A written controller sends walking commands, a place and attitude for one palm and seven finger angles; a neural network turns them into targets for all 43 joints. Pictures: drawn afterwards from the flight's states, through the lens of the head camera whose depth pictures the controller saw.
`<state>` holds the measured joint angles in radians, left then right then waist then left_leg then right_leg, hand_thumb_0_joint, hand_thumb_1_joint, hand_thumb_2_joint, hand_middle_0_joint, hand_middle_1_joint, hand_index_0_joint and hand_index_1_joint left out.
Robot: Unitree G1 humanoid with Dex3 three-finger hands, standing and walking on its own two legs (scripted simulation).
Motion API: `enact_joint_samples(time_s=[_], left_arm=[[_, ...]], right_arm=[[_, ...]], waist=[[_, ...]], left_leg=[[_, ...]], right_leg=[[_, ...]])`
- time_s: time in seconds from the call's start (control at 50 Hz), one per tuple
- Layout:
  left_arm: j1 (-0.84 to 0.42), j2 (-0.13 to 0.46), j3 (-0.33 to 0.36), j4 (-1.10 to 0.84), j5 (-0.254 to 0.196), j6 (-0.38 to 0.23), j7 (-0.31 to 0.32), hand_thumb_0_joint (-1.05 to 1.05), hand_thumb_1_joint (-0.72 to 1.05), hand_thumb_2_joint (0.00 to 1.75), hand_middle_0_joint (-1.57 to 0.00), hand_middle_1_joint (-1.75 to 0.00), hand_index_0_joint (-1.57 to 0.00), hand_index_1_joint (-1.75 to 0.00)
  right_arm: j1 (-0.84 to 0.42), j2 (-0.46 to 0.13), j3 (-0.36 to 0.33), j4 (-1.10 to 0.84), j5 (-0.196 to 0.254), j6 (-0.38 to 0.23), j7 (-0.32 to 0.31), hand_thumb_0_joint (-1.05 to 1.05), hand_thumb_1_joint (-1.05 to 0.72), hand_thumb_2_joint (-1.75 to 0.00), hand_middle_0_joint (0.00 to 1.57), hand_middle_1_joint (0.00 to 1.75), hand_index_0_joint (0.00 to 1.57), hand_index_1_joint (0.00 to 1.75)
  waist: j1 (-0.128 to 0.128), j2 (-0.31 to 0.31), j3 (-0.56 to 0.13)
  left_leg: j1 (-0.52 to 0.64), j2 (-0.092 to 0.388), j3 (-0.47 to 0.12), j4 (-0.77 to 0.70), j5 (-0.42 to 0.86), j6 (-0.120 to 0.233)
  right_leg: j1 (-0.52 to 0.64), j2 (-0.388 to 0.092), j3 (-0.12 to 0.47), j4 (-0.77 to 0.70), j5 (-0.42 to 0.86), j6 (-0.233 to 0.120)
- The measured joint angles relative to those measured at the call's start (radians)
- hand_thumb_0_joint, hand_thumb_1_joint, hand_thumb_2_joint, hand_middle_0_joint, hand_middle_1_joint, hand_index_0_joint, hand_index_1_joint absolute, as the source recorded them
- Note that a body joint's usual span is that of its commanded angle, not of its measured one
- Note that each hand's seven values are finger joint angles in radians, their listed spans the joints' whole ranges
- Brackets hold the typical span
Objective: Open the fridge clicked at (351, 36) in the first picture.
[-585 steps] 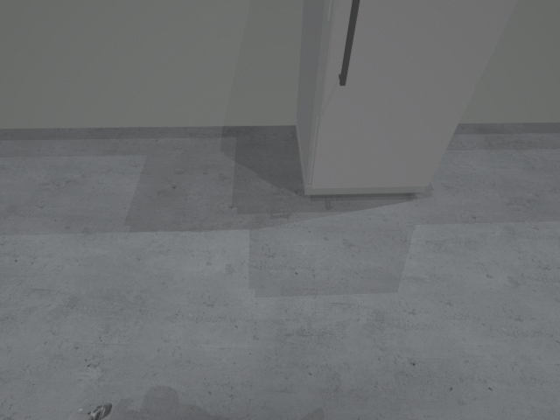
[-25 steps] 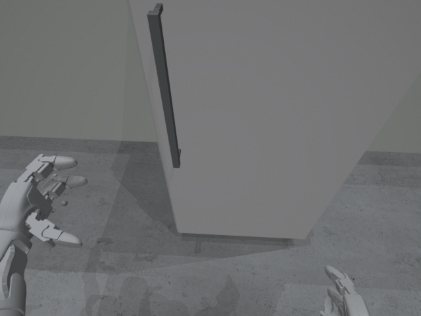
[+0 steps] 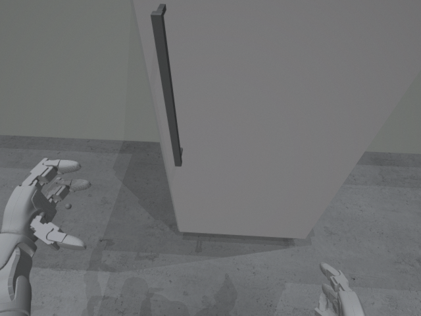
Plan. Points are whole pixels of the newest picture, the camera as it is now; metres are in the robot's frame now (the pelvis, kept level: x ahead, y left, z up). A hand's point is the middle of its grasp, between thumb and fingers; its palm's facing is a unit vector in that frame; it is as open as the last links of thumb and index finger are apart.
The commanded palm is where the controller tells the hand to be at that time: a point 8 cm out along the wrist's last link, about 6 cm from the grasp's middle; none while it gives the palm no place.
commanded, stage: move the hooked fingers beside the handle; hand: left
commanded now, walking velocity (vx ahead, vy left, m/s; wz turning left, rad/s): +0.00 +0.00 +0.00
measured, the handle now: (172, 102) +0.54 +0.13 +0.11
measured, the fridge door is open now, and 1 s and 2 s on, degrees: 0 0 0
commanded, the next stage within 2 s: none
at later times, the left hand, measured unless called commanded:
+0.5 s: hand (101, 178) +0.33 +0.24 +0.09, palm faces +0.01 -1.00 -0.02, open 13.9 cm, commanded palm +0.31 +0.29 +0.08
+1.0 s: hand (123, 155) +0.40 +0.22 +0.08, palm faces +0.02 -1.00 -0.01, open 13.9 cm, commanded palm +0.38 +0.27 +0.08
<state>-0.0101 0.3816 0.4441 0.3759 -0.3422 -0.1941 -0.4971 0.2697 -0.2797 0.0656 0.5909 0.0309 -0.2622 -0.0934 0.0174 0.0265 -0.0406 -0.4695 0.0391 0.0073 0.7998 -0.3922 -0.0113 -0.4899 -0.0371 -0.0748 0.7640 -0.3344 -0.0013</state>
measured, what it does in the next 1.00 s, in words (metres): stands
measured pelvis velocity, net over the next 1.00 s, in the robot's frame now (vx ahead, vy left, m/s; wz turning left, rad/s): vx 0.00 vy -0.01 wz -0.01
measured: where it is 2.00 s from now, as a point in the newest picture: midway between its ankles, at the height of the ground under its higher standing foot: outside the picture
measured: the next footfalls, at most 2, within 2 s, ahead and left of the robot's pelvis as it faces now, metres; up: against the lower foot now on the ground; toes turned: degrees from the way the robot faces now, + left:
none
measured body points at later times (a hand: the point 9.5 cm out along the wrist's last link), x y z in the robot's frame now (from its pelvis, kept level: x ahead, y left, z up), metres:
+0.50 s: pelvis +0.00 +0.00 +0.00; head +0.03 +0.00 +0.45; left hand +0.33 +0.29 +0.09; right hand +0.14 -0.25 -0.09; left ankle +0.01 +0.13 -0.71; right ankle +0.04 -0.12 -0.71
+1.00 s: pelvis +0.00 -0.01 -0.01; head +0.05 -0.01 +0.44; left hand +0.39 +0.27 +0.08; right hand +0.10 -0.27 -0.11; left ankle +0.01 +0.13 -0.71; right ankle +0.04 -0.12 -0.71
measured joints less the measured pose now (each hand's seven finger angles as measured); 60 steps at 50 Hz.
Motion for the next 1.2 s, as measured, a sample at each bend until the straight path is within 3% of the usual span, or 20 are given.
enact_joint_samples(time_s=[0.16,0.38,0.62,1.2], left_arm=[[-0.072,-0.015,-0.037,0.030,0.019,-0.005,0.021,-0.01,-0.50,0.30,-0.30,-1.20,-0.30,-1.20],[-0.176,-0.011,-0.058,0.110,0.061,-0.005,0.075,-0.01,-0.50,0.30,-0.30,-1.20,-0.31,-1.20],[-0.258,-0.034,-0.087,0.185,0.092,-0.023,0.124,-0.01,-0.50,0.30,-0.30,-1.20,-0.30,-1.20],[-0.573,0.042,-0.054,0.524,0.146,-0.099,0.136,-0.01,-0.49,0.30,-0.30,-1.20,-0.30,-1.20]], right_arm=[[-0.007,-0.006,-0.002,0.010,0.002,-0.005,-0.011,0.02,-0.90,-0.90,0.20,0.30,0.20,0.30],[0.005,0.005,0.001,0.000,-0.003,0.019,0.000,0.02,-0.90,-0.90,0.20,0.30,0.20,0.30],[0.038,-0.001,-0.012,0.019,-0.004,0.064,0.012,0.02,-0.90,-0.90,0.20,0.30,0.20,0.30],[0.076,-0.012,-0.028,0.032,-0.008,0.160,0.033,0.01,-0.91,-0.90,0.20,0.30,0.20,0.30]], waist=[[0.005,-0.003,0.008],[-0.027,-0.014,0.002],[-0.039,-0.008,-0.004],[-0.088,-0.021,-0.025]], left_leg=[[-0.013,-0.006,-0.007,0.011,0.001,0.003],[-0.030,-0.005,0.007,0.004,0.006,0.002],[-0.054,-0.006,0.013,0.000,0.008,0.001],[-0.179,0.009,0.014,0.060,-0.013,-0.004]], right_leg=[[-0.007,-0.006,-0.006,0.008,0.000,0.002],[-0.035,-0.004,0.008,0.010,0.005,0.002],[-0.067,-0.005,0.015,0.019,0.001,0.001],[-0.194,0.008,0.020,0.070,-0.010,-0.006]])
